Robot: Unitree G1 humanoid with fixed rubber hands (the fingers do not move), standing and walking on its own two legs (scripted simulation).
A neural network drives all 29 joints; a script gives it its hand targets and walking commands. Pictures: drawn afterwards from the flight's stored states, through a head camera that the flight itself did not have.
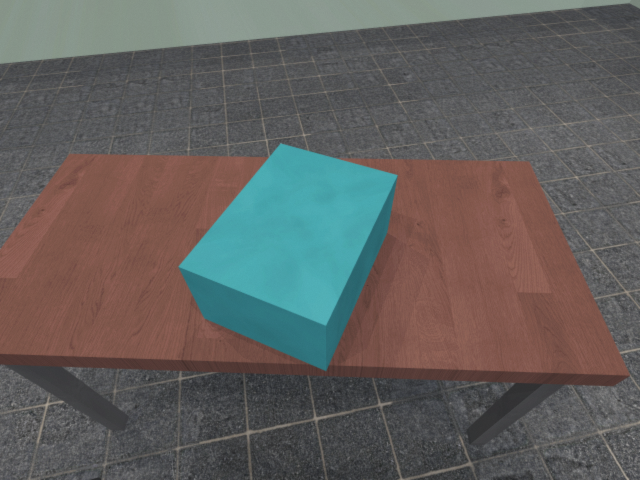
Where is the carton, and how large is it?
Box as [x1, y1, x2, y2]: [179, 144, 397, 370]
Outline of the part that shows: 280,144 179,265 179,268 205,318 326,370 385,236 397,175 284,144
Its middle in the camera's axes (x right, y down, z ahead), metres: -0.04 +0.02 +0.68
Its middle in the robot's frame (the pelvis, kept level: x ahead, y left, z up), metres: +0.49 +0.05 -0.06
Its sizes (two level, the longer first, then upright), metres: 0.317 0.233 0.155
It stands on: a table, 0.62 m high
